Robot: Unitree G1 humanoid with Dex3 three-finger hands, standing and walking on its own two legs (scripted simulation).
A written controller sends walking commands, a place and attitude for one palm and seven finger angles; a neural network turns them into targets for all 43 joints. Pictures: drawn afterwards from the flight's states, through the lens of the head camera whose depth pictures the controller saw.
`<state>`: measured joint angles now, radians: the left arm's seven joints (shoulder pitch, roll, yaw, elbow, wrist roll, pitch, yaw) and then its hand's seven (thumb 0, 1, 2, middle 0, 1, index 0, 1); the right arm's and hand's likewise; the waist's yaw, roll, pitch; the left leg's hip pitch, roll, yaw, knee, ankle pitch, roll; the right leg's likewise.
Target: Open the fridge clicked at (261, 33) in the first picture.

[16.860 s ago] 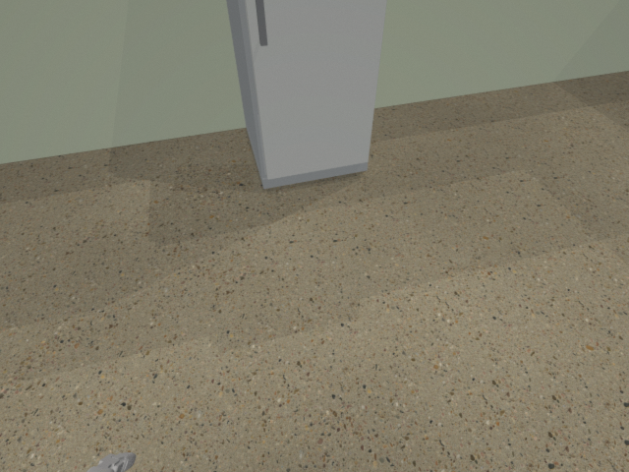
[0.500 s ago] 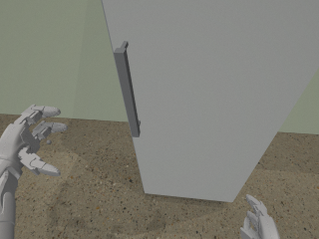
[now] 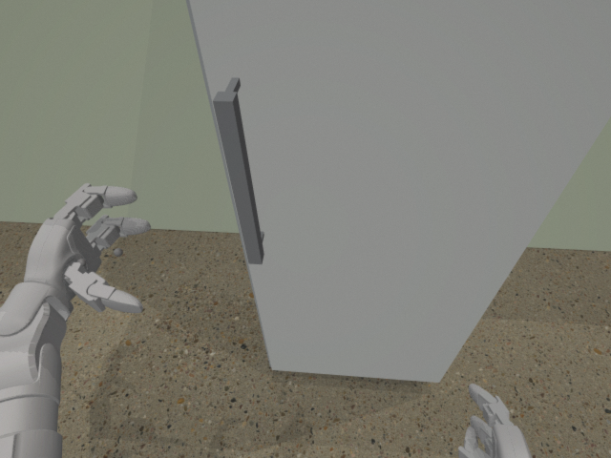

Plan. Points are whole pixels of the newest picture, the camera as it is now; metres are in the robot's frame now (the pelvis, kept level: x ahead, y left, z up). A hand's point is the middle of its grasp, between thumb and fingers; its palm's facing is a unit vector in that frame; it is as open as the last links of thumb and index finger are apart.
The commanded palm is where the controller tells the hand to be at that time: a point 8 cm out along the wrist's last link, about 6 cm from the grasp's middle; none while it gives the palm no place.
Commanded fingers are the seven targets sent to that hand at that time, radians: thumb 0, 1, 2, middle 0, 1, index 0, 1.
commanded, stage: move the hooked fingers beside the handle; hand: left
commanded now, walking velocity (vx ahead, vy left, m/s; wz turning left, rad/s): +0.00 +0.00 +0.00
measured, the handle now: (246, 184) +0.47 +0.13 +0.12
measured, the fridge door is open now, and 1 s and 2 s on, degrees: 0 0 0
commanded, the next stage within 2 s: feel for the door with the fingertips in 1.96 s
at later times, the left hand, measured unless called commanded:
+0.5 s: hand (153, 235) +0.35 +0.22 +0.13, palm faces +0.01 -1.00 -0.02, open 14.0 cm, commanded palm +0.32 +0.27 +0.14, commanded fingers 0.00 -0.50 0.30 -0.30 -1.20 -0.30 -1.20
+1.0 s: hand (181, 209) +0.39 +0.20 +0.14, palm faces +0.00 -1.00 -0.01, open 14.0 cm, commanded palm +0.36 +0.24 +0.13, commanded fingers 0.00 -0.50 0.30 -0.30 -1.20 -0.30 -1.20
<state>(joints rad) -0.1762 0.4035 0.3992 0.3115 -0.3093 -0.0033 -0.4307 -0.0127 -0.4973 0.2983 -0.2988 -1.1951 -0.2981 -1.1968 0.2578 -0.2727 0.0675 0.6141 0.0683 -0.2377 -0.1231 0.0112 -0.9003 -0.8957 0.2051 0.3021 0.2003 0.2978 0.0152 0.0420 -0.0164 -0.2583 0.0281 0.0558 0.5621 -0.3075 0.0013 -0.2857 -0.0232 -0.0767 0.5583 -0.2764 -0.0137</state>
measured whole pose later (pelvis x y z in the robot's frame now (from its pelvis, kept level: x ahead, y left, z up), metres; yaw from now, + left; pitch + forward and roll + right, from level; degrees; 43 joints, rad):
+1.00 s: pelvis +0.00 +0.00 +0.00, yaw +0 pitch +3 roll +0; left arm -0.47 0.35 0.31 0.61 -0.22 -0.08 -0.29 -0.01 -0.50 0.30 -0.30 -1.20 -0.30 -1.20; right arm 0.29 -0.27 0.05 0.65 0.06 -0.13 -0.09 0.01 -0.90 -0.90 0.20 0.30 0.20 0.30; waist -0.03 0.03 -0.03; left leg -0.31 0.03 0.06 0.57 -0.31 0.00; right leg -0.35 -0.02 -0.07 0.58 -0.28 -0.02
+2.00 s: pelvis +0.00 +0.00 +0.00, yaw -1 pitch +4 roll +0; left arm -0.55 0.32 0.28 0.71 -0.20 -0.15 -0.24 -0.01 -0.50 0.30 -0.30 -1.20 -0.30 -1.20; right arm 0.30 -0.27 0.05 0.63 0.06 -0.09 -0.08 0.01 -0.90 -0.90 0.20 0.30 0.20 0.30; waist -0.03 0.03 -0.03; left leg -0.35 0.03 0.07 0.60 -0.31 0.01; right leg -0.39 -0.02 -0.06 0.60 -0.28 -0.01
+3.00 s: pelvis -0.01 -0.01 +0.00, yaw -1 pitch +4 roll +0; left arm -0.69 0.29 0.23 0.85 -0.16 -0.18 -0.15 -0.01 -0.50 0.30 -0.32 -1.22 -0.32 -1.21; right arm 0.30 -0.27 0.04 0.66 0.05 -0.07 -0.07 0.01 -0.90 -0.90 0.20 0.30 0.20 0.30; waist -0.05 0.02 -0.01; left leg -0.38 0.04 0.06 0.60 -0.30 -0.01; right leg -0.42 -0.01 -0.07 0.61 -0.27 -0.03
